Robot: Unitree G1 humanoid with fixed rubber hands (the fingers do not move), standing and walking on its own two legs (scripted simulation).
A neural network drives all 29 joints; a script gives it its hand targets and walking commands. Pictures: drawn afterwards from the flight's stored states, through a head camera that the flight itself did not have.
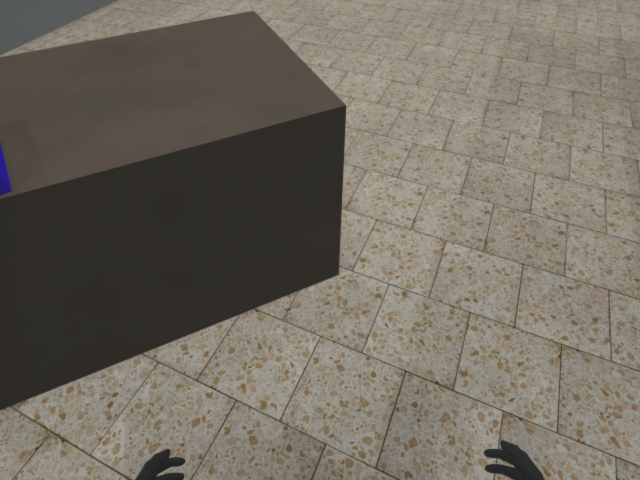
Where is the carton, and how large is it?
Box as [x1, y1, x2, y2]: [0, 144, 11, 194]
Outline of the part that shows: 0,144 0,194 10,191 11,189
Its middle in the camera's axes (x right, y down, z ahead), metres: -0.74 -0.18 +0.74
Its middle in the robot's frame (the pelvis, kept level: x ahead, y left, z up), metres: +0.70 +0.75 +0.04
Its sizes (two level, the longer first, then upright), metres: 0.242 0.162 0.167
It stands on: a pedestal, 0.72 m high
